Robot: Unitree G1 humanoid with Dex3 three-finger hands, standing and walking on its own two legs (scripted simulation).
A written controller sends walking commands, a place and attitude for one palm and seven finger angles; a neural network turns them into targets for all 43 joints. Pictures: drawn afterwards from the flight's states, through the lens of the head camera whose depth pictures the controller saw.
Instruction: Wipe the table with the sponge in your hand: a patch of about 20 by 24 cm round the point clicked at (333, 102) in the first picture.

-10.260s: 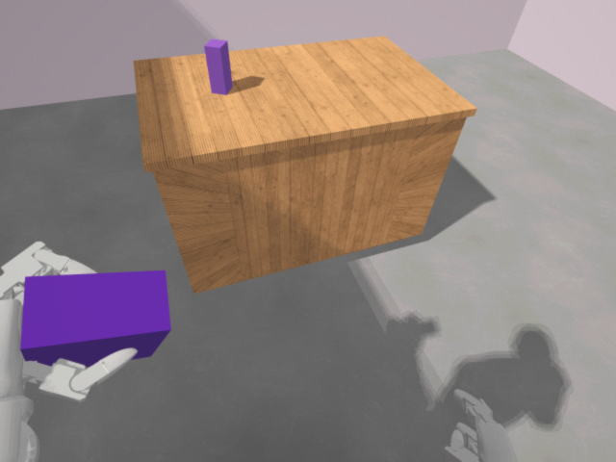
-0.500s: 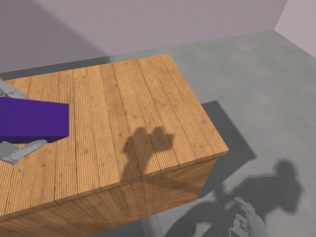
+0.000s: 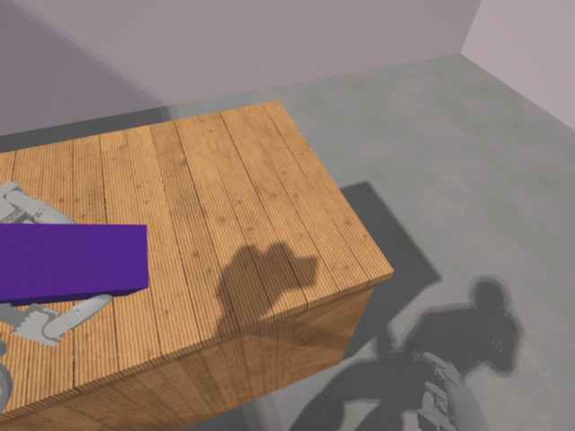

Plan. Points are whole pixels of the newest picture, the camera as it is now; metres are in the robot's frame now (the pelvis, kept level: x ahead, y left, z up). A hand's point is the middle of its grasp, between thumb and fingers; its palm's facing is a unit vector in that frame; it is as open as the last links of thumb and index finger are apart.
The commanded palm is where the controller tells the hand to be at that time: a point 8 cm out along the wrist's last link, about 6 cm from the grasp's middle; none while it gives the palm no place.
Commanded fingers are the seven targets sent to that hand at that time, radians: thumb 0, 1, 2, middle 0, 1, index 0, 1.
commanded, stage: look again from close up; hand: left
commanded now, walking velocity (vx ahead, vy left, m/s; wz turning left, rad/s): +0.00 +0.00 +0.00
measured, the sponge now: (95, 266) +0.23 +0.22 +0.17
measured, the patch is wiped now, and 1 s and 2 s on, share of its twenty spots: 0.00 0.00 0.00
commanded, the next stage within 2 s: come to a stop and stand still in 0.22 s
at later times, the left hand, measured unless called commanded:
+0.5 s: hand (12, 247) +0.25 +0.32 +0.17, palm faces +0.36 -0.84 -0.41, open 10.0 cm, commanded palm +0.19 +0.34 +0.17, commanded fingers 0.00 0.10 1.30 -1.20 -1.60 -1.20 -1.60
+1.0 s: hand (35, 272) +0.23 +0.29 +0.16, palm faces +0.37 -0.84 -0.38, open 10.0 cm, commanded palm +0.17 +0.32 +0.17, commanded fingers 0.00 0.10 1.30 -1.20 -1.60 -1.20 -1.60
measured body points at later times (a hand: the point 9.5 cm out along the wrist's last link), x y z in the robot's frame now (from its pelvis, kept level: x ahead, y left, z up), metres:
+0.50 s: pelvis +0.03 +0.06 +0.00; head +0.05 +0.09 +0.45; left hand +0.22 +0.36 +0.19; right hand +0.22 -0.14 -0.06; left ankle +0.03 +0.10 -0.74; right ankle +0.03 -0.05 -0.74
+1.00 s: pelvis +0.01 +0.04 +0.00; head +0.02 +0.05 +0.45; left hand +0.20 +0.33 +0.18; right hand +0.19 -0.18 -0.07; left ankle +0.03 +0.10 -0.74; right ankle +0.03 -0.05 -0.74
